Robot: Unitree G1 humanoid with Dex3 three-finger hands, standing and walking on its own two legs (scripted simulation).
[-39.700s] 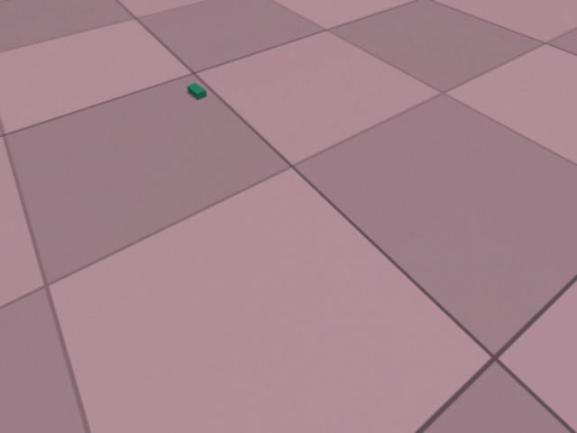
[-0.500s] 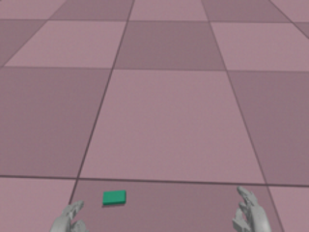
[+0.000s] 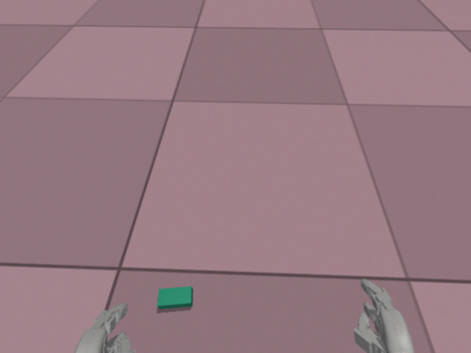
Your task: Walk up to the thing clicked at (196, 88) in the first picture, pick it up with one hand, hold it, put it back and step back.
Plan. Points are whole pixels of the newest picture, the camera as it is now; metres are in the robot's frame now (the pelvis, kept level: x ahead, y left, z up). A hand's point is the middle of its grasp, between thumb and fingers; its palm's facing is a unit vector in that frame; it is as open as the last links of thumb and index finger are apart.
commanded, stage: home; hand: left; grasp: from above
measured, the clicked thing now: (175, 297) +0.45 +0.24 -0.70
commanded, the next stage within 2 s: stand in 0.74 s
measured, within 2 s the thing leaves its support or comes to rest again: neither
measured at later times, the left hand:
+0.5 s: hand out of the picture +0.16 +0.18 -0.05, palm faces +0.04 -0.98 -0.21, open 7.4 cm
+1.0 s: hand out of the picture +0.15 +0.21 -0.09, palm faces -0.01 -0.95 -0.32, open 7.4 cm
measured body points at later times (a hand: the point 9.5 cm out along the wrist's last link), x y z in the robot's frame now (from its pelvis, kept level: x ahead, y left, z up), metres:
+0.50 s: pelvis +0.01 +0.00 +0.00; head +0.03 +0.00 +0.45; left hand +0.16 +0.23 -0.03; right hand +0.16 -0.25 -0.07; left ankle +0.01 +0.11 -0.68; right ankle -0.02 -0.12 -0.68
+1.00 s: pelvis -0.01 +0.00 +0.02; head +0.03 +0.00 +0.47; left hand +0.15 +0.26 -0.06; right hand +0.13 -0.26 -0.09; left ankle +0.01 +0.11 -0.68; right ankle -0.02 -0.12 -0.68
